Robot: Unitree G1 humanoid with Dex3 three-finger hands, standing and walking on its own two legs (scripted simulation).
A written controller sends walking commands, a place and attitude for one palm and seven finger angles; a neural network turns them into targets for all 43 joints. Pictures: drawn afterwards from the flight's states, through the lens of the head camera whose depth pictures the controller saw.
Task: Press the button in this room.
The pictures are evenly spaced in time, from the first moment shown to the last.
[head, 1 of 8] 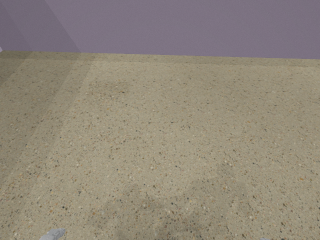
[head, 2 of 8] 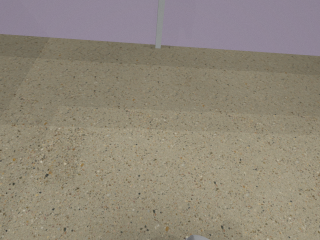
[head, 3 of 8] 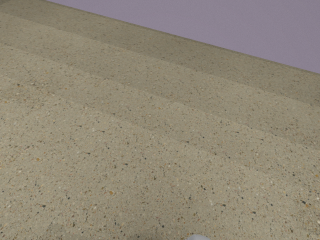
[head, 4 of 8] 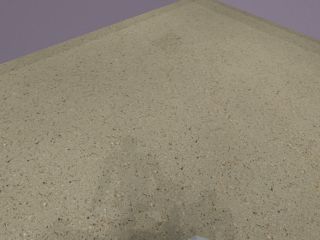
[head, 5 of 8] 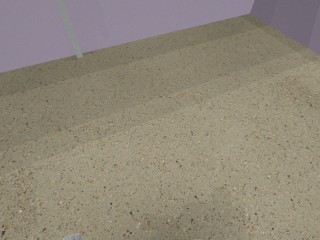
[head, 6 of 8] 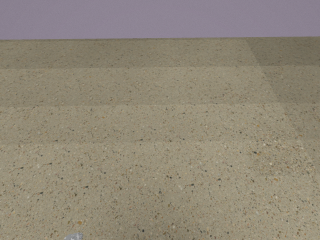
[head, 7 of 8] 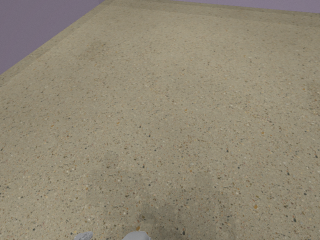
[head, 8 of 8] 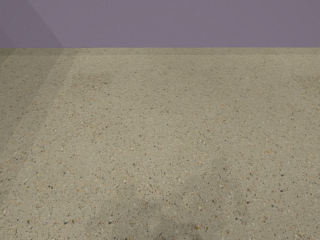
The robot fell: no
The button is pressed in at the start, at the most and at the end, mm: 0 0 0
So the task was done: no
